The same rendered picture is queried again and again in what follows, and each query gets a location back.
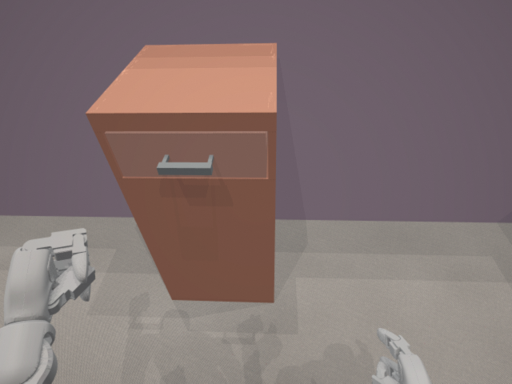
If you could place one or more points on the left robot forearm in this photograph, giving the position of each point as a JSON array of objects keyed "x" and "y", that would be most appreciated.
[{"x": 26, "y": 356}]

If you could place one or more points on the handle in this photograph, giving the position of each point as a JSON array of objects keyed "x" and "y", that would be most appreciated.
[{"x": 185, "y": 168}]

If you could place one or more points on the left robot hand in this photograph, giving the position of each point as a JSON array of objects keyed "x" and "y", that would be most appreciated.
[{"x": 33, "y": 272}]

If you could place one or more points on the drawer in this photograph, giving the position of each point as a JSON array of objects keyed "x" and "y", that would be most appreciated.
[{"x": 237, "y": 154}]

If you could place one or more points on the right robot hand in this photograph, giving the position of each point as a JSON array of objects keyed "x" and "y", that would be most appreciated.
[{"x": 409, "y": 370}]

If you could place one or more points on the cabinet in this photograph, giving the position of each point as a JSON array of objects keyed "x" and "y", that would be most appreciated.
[{"x": 212, "y": 239}]

